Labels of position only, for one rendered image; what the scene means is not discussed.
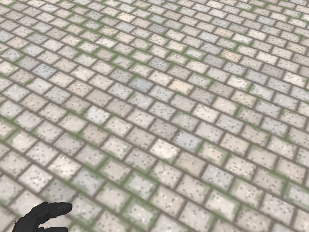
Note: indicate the robot left hand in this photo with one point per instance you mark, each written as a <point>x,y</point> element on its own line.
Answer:
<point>41,214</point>

